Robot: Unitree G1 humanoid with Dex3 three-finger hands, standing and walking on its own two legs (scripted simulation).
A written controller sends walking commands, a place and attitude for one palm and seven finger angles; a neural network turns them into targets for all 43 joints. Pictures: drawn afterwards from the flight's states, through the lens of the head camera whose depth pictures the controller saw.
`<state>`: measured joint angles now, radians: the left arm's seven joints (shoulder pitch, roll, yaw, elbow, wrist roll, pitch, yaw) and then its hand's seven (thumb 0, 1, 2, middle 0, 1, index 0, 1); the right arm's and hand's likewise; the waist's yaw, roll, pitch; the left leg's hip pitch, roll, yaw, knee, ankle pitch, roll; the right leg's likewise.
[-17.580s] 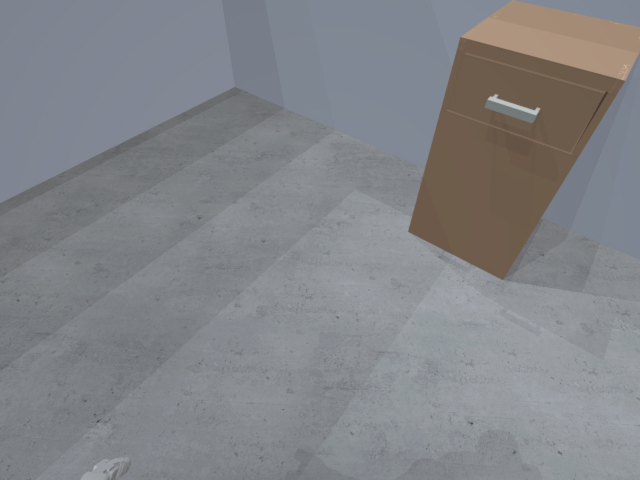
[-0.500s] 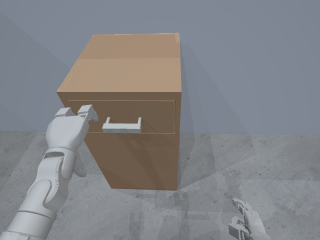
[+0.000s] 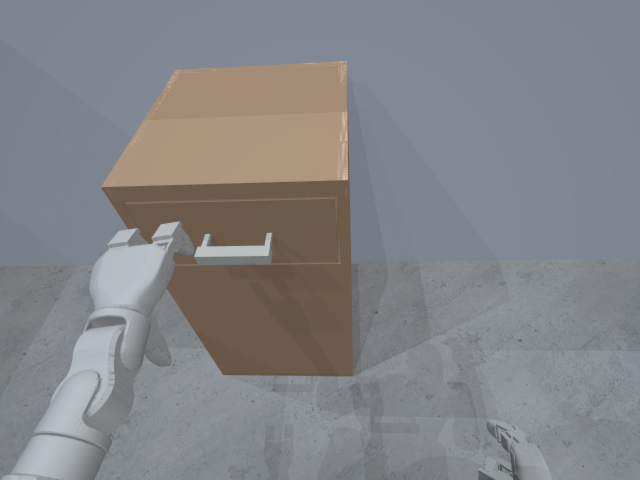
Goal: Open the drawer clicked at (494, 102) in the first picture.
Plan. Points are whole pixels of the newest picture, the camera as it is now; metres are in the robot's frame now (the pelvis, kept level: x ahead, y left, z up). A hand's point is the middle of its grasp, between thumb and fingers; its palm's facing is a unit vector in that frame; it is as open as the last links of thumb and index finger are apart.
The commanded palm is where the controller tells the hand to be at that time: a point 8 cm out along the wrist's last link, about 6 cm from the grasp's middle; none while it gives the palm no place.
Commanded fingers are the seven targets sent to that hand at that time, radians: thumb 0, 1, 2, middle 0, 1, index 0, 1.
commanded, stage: move the hooked fingers above the handle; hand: left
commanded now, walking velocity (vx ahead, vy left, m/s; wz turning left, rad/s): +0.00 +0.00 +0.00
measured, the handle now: (236, 246) +0.52 +0.23 -0.07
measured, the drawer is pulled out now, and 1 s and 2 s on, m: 0.00 0.00 0.00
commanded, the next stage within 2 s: none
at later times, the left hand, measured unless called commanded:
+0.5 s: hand (190, 279) +0.36 +0.24 +0.04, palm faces -0.07 -0.08 -0.99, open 13.8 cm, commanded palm +0.35 +0.24 +0.10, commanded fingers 0.00 -0.50 0.30 -0.30 -1.20 -0.30 -1.20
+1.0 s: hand (211, 261) +0.42 +0.23 +0.01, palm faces -0.06 -0.07 -1.00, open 13.8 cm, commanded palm +0.41 +0.24 +0.07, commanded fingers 0.00 -0.50 0.30 -0.30 -1.20 -0.30 -1.20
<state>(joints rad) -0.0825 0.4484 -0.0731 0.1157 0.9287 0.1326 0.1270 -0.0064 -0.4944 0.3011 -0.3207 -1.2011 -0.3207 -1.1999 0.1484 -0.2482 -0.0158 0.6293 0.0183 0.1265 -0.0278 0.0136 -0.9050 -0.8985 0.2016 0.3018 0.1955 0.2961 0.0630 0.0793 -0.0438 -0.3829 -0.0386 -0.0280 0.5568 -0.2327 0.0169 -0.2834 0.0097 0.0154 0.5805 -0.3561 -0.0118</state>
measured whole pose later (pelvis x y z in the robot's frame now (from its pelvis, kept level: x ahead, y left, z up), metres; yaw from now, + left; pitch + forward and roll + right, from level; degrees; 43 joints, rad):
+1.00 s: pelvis +0.02 +0.01 -0.02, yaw -1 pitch +13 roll -1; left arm -0.45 0.44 -0.07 0.61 1.03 -0.07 0.19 -0.01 -0.49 0.30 -0.32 -1.20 -0.32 -1.20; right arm 0.24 -0.24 -0.06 0.65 0.00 0.15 -0.04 0.01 -0.90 -0.90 0.20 0.30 0.20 0.30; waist -0.02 0.04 -0.12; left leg -0.64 -0.03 -0.02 0.76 -0.34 0.03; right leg -0.52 0.02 0.02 0.73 -0.44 0.00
